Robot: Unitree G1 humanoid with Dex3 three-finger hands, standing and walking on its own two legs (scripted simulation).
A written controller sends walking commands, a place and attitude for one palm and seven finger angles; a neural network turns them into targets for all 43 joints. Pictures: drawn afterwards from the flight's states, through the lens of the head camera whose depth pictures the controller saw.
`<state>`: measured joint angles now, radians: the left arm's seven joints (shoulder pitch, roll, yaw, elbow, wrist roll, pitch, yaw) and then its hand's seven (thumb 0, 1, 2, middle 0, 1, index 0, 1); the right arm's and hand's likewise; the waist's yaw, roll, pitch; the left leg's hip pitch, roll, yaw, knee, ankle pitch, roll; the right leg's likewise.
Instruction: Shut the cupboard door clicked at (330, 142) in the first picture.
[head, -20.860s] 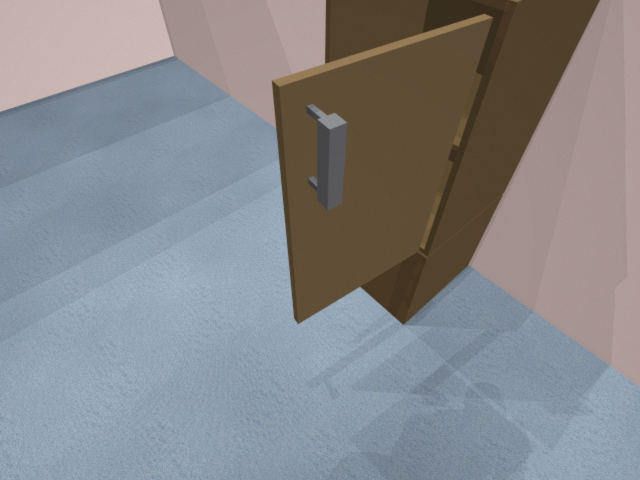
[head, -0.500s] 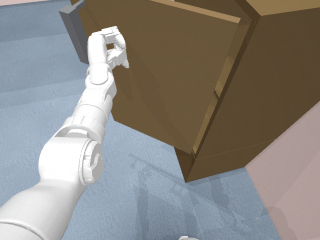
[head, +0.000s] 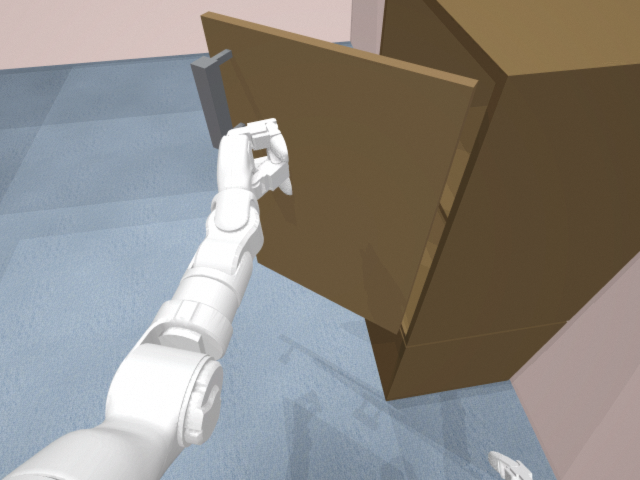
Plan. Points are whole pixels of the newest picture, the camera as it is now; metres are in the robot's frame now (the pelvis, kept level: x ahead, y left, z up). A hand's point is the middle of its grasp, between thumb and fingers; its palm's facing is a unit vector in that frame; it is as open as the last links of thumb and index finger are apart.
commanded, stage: pull the fist back off the door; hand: left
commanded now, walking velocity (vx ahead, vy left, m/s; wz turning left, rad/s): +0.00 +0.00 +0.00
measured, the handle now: (224, 100) +0.63 +0.14 +0.15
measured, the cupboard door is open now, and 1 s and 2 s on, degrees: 50 50 50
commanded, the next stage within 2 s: draw the hand back to the body in 0.06 s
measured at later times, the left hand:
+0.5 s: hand (226, 204) +0.40 +0.10 +0.15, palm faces +0.04 -1.00 +0.01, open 3.1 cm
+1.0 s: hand (93, 296) +0.27 +0.21 +0.16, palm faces +0.23 -0.94 -0.25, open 3.5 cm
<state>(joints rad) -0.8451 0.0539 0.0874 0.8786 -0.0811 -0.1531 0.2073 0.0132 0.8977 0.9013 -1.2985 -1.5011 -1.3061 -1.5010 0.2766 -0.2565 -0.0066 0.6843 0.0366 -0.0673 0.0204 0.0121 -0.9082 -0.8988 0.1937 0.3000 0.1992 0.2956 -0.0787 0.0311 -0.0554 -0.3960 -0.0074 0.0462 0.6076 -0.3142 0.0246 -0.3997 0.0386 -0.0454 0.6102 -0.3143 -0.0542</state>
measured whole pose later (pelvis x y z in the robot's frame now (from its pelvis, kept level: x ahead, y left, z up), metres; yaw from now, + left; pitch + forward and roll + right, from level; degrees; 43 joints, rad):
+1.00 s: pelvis +0.01 +0.02 +0.02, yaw +1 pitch -3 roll -1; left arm 0.14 0.27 0.07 -0.22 -0.06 -0.04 0.07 0.01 0.89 0.90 -0.96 -1.12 -0.96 -1.12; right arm 0.15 -0.21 0.07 0.58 0.03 0.01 -0.04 0.01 -0.90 -0.90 0.20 0.30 0.20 0.30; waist 0.06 0.07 0.02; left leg -0.11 -0.04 0.03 0.43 -0.27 0.05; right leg -0.09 0.01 -0.05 0.41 -0.26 -0.02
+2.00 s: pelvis +0.01 +0.03 +0.01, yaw +1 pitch -2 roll -2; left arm 0.48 0.38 0.40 -0.40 -0.06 -0.15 0.10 0.01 0.89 0.90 -0.21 -0.30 -0.22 -0.30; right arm 0.20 -0.23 0.02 0.60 0.02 -0.02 -0.05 0.02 -0.90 -0.90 0.20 0.30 0.20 0.30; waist 0.05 0.08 0.01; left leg -0.17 -0.03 0.04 0.48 -0.28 0.06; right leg -0.13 0.03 -0.04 0.40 -0.24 -0.01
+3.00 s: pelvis -0.08 +0.06 -0.01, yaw +1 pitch +0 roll -3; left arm 0.49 0.43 0.49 -0.55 0.00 -0.29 0.12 0.01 0.88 0.90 -0.21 -0.30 -0.22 -0.30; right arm 0.22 -0.22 -0.01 0.57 0.00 -0.04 -0.07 0.02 -0.90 -0.90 0.20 0.30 0.21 0.30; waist -0.01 -0.02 0.04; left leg -0.48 -0.03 0.06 0.73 -0.26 0.12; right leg -0.43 0.04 0.02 0.67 -0.24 0.02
